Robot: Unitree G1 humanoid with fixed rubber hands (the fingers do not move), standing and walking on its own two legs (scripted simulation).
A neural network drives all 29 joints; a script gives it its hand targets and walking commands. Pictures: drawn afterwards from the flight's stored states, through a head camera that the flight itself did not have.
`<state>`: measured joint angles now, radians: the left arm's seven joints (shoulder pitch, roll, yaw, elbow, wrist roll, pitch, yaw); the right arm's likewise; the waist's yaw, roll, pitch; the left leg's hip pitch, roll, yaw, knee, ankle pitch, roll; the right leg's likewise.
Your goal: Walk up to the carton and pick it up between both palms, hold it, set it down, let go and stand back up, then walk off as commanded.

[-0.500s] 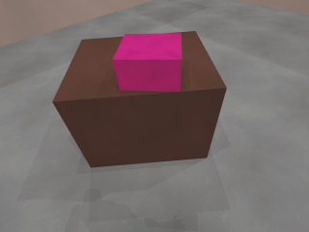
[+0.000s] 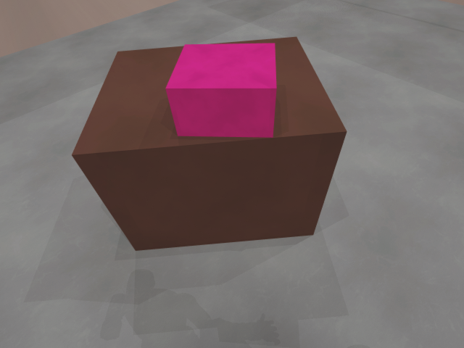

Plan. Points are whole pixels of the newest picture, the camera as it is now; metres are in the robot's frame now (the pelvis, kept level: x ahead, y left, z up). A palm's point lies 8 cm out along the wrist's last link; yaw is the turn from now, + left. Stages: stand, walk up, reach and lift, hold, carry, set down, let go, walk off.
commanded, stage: stand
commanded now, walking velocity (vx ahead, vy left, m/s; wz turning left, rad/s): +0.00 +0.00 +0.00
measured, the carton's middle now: (226, 88) +0.89 +0.01 -0.03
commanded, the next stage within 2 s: none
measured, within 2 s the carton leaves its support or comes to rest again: neither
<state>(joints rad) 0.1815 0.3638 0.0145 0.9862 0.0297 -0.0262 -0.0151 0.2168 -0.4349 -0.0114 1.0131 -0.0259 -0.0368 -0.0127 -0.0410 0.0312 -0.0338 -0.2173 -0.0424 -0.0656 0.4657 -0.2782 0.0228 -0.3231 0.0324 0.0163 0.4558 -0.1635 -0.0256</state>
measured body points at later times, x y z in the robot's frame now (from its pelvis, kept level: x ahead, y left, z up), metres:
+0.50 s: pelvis +0.00 +0.00 +0.00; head -0.01 -0.01 +0.45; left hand +0.12 +0.31 -0.10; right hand +0.05 -0.33 -0.12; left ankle -0.02 +0.12 -0.74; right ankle +0.04 -0.10 -0.74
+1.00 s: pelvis +0.00 +0.00 +0.00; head -0.01 -0.01 +0.45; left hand +0.12 +0.31 -0.10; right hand +0.05 -0.33 -0.12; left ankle -0.02 +0.12 -0.74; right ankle +0.04 -0.10 -0.74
